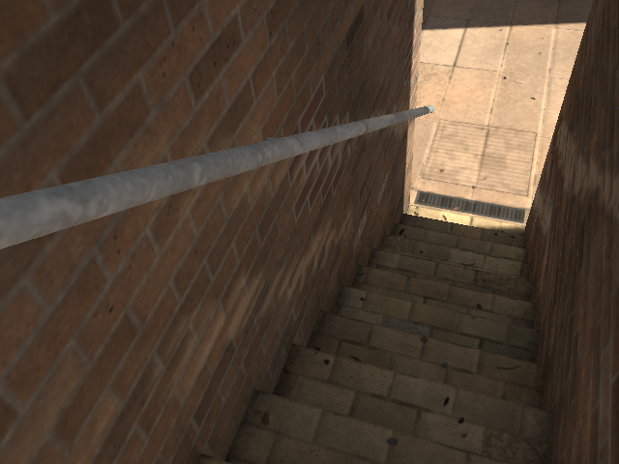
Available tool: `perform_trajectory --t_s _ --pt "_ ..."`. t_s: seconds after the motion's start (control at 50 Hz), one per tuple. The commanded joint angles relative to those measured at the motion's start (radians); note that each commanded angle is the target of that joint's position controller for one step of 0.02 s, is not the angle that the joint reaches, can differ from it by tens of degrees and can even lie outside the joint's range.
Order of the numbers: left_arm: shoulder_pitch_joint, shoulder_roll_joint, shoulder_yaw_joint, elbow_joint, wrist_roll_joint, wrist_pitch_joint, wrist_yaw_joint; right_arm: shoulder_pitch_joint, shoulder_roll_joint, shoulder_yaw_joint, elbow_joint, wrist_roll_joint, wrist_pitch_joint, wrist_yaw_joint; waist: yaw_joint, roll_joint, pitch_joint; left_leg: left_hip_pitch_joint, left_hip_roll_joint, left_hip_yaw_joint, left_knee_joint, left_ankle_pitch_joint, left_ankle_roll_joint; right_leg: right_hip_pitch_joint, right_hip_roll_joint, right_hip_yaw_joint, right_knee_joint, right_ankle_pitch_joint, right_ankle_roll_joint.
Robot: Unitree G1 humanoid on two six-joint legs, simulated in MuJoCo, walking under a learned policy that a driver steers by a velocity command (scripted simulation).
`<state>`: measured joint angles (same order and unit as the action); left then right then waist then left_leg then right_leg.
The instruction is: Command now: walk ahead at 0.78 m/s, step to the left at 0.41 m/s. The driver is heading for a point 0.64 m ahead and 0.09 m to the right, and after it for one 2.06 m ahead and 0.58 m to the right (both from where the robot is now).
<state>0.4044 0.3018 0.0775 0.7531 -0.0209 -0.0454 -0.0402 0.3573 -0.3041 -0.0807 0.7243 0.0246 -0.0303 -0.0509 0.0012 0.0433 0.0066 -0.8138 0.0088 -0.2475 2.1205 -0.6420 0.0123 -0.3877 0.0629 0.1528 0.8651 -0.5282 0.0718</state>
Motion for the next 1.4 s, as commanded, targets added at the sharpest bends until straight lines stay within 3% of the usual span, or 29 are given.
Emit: perform_trajectory --t_s 0.02,0.12,0.18,0.28,0.32,0.36,0.4,0.42,0.46,0.48,0.5,0.52,0.54,0.58,0.6,0.62,0.68,0.74,0.8,0.86,0.96,1.0,1.04,1.06,1.08,1.12,1.2,1.3,1.4 --pt "-0.034 0.179 0.016 -0.059 -0.009 -0.012 0.074 0.099 0.107 0.053 -0.151 -0.020 0.027 0.006 -0.099 -0.182 -0.061 -0.540 0.004 -0.068 0.229 0.367 0.046 0.396 -0.311 0.711 -0.312 0.539 0.045" --pt "-0.089 0.137 -0.011 -0.125 0.004 -0.011 0.129 0.034 0.015 0.037 -0.224 -0.006 0.105 0.012 -0.122 -0.031 0.108 -0.322 0.014 0.001 -0.322 0.545 -0.084 0.046 -0.247 0.442 -0.194 0.564 -0.175" --pt "0.072 0.170 0.011 -0.059 -0.010 0.014 0.136 -0.004 0.056 0.048 -0.234 -0.053 0.102 0.017 -0.050 -0.147 0.122 -0.419 0.038 0.094 -0.363 0.497 -0.077 0.249 -0.255 0.410 -0.125 1.080 -0.181" --pt "0.218 0.143 0.047 -0.029 -0.042 0.011 0.139 -0.179 0.037 0.030 -0.246 -0.066 0.086 0.076 0.061 -0.171 0.142 -0.568 0.062 0.201 -0.507 0.492 -0.042 0.395 -0.187 0.307 -0.029 0.763 -0.115" --pt "0.273 -0.033 -0.015 0.085 -0.061 0.046 0.130 -0.259 0.091 0.054 -0.242 -0.035 -0.006 0.122 0.078 -0.283 0.146 -0.341 0.109 0.219 -0.839 0.786 -0.051 0.180 -0.118 0.204 -0.085 0.218 -0.248" --pt "0.134 0.040 -0.001 0.014 -0.002 0.047 0.130 -0.289 0.025 0.047 -0.229 -0.077 -0.041 0.118 0.087 -0.192 0.166 0.095 0.050 0.290 -1.170 1.201 -0.072 -0.151 -0.046 0.129 -0.142 -0.130 -0.295" --pt "0.099 0.055 0.005 -0.014 -0.029 0.022 0.130 -0.384 0.012 0.058 -0.225 -0.073 -0.080 0.105 0.152 -0.004 0.227 0.238 -0.027 0.369 -1.519 1.294 -0.073 -0.152 -0.026 0.091 -0.059 0.335 -0.197" --pt "0.130 0.069 0.007 0.044 -0.041 0.026 0.127 -0.353 0.030 0.056 -0.230 -0.070 -0.082 0.097 0.141 -0.089 0.136 0.352 -0.046 0.340 -1.592 1.277 -0.078 -0.054 -0.036 0.071 0.009 0.412 -0.209" --pt "-0.062 0.075 -0.006 0.087 -0.005 0.068 0.128 0.220 -0.115 -0.008 -0.072 -0.009 -0.068 0.069 -0.163 -0.398 -0.130 0.792 0.106 0.158 -1.651 1.347 -0.036 0.073 0.012 0.034 0.425 0.536 -0.181" --pt "-0.215 0.048 -0.003 0.007 0.023 0.016 0.104 0.466 -0.182 -0.034 0.058 -0.018 -0.055 0.074 -0.257 -0.122 -0.146 0.944 0.070 0.295 -1.777 1.506 -0.041 0.048 0.018 -0.011 0.633 0.635 -0.036" --pt "-0.168 -0.017 -0.013 0.092 0.022 0.030 0.105 0.569 -0.145 -0.031 0.110 -0.068 -0.042 0.044 -0.329 0.067 -0.064 1.096 0.191 0.189 -1.892 1.552 0.024 -0.142 0.204 -0.055 1.064 -0.237 0.026" --pt "-0.082 -0.102 -0.032 0.090 0.034 0.049 0.110 0.495 -0.133 0.025 0.076 -0.129 -0.029 0.045 -0.234 0.243 -0.019 1.191 0.278 0.117 -1.590 2.203 -0.027 -0.367 0.241 0.113 1.374 -0.581 0.038" --pt "0.098 -0.124 -0.041 0.042 0.017 0.046 0.053 0.401 -0.096 0.044 0.099 -0.065 0.001 0.059 -0.022 0.360 -0.160 1.267 0.414 0.040 -1.433 2.161 0.153 -0.509 0.175 0.235 1.260 -0.487 0.038" --pt "0.060 -0.040 -0.028 0.053 -0.026 0.080 0.040 0.071 -0.065 0.052 -0.028 -0.056 0.011 0.084 0.028 0.091 -0.130 0.884 0.353 0.048 -1.572 1.436 0.186 -0.389 0.072 0.221 0.981 -0.140 0.025" --pt "-0.012 -0.022 -0.023 0.052 -0.024 0.107 0.057 -0.004 -0.117 0.045 -0.033 -0.083 -0.004 0.068 0.045 -0.048 -0.139 0.687 0.347 0.030 -1.673 1.203 0.152 -0.278 0.075 0.140 1.037 0.086 0.037" --pt "-0.038 -0.060 -0.035 -0.025 -0.016 0.136 0.064 -0.038 -0.233 0.008 -0.020 -0.077 0.000 0.039 0.107 0.067 -0.060 0.540 0.514 -0.138 -1.701 1.164 0.293 -0.337 0.043 0.151 0.994 0.224 0.057" --pt "-0.243 -0.031 -0.040 -0.177 0.018 0.106 0.057 -0.031 -0.177 0.029 -0.053 -0.079 0.045 -0.047 0.049 0.100 -0.002 0.471 0.382 0.017 -1.738 0.667 0.210 -0.337 -0.030 0.049 0.422 0.478 0.068" --pt "-0.271 0.011 -0.019 -0.203 0.034 0.096 0.057 -0.055 -0.219 0.019 -0.098 -0.120 0.036 -0.062 0.067 0.194 -0.085 0.380 0.359 0.176 -1.685 0.860 0.174 -0.110 -0.007 -0.129 0.625 0.690 0.114" --pt "-0.331 0.020 -0.012 -0.232 0.021 0.158 0.101 0.055 -0.196 0.022 -0.108 -0.097 0.034 -0.064 -0.053 0.232 -0.025 0.542 0.457 0.119 -1.648 0.908 0.197 -0.416 0.004 -0.023 0.984 0.311 0.117" --pt "-0.428 -0.029 -0.040 -0.307 0.046 0.153 0.061 0.141 -0.181 -0.002 -0.065 -0.047 0.074 -0.056 -0.102 0.157 0.001 0.741 0.394 0.142 -1.614 0.531 0.123 -0.520 -0.078 -0.040 0.453 0.254 0.037" --pt "-0.234 -0.033 -0.017 -0.284 -0.027 0.101 0.023 -0.083 -0.224 -0.027 -0.120 -0.010 0.077 -0.031 0.037 0.260 -0.047 0.443 0.353 0.357 -1.602 0.303 0.027 -0.003 -0.054 -0.247 0.059 0.069 -0.075" --pt "-0.015 0.036 0.029 -0.171 -0.018 0.082 0.026 -0.065 -0.104 0.000 -0.112 0.008 0.075 -0.048 0.086 0.113 -0.050 0.330 0.272 0.432 -1.324 0.159 -0.013 0.253 0.017 -0.267 -0.182 -0.037 -0.129" --pt "0.035 0.242 0.064 -0.188 -0.031 0.048 0.010 -0.094 -0.019 0.018 -0.183 -0.040 0.044 -0.064 -0.005 -0.430 0.131 -0.298 0.069 0.274 -0.573 -0.141 -0.127 0.346 -0.230 0.477 -0.266 0.990 -0.269" --pt "0.074 0.256 0.062 -0.192 -0.005 0.028 -0.025 -0.137 -0.105 -0.015 -0.222 -0.016 0.022 -0.065 0.049 -0.394 -0.050 -0.297 0.059 0.089 -0.490 -0.052 -0.125 0.368 -0.312 0.616 -0.322 1.270 -0.346" --pt "0.011 0.252 0.074 -0.184 0.015 0.036 -0.029 -0.223 -0.122 -0.019 -0.285 0.009 0.004 -0.077 0.044 -0.346 -0.014 -0.368 0.024 0.050 -0.517 0.015 -0.114 0.323 -0.340 0.761 -0.433 0.833 -0.402" --pt "-0.178 0.165 0.035 -0.228 0.000 0.092 0.017 -0.199 -0.161 -0.040 -0.199 -0.054 0.051 -0.080 -0.024 -0.287 0.048 -0.272 0.031 0.056 -0.566 0.225 -0.130 0.181 -0.246 0.554 -0.395 0.554 -0.323" --pt "-0.360 0.061 -0.048 -0.253 0.043 0.123 0.094 -0.062 -0.071 -0.023 -0.103 -0.039 0.083 0.011 -0.144 -0.035 -0.101 0.120 0.019 0.130 -0.541 0.674 -0.120 -0.032 -0.181 0.285 -0.252 0.844 -0.246" --pt "-0.083 -0.054 -0.092 -0.081 0.033 0.101 0.121 -0.094 0.026 0.012 -0.053 -0.048 0.074 0.023 -0.017 -0.089 -0.141 0.082 -0.020 0.006 -0.593 0.621 -0.138 0.226 -0.190 0.182 -0.160 1.127 -0.222" --pt "-0.101 0.045 -0.048 -0.062 0.053 0.070 0.124 -0.140 -0.045 -0.019 -0.060 -0.029 0.074 0.019 0.003 -0.165 -0.024 0.063 -0.109 -0.078 -0.684 0.469 -0.145 0.275 -0.291 0.203 -0.175 1.245 -0.208"
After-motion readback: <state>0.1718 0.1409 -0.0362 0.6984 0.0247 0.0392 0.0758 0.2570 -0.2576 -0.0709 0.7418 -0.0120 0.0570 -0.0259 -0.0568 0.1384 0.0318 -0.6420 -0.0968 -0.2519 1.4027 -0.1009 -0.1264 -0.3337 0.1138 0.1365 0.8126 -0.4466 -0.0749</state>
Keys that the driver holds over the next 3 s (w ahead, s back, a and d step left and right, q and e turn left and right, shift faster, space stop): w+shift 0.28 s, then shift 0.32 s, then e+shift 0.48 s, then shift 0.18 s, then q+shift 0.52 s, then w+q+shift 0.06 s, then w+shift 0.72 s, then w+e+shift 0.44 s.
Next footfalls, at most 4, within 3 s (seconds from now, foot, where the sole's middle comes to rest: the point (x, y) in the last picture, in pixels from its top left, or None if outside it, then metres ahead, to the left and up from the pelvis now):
0.50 left None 0.39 0.16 -0.93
1.02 right None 0.30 -0.14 -0.93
1.78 left None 0.33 0.06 -0.93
2.34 right None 0.36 -0.10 -0.93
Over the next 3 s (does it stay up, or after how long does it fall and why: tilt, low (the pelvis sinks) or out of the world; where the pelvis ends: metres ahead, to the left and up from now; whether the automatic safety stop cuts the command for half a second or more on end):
stays up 0.32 0.00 -0.19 its command is cut before an obstacle after 1.8 s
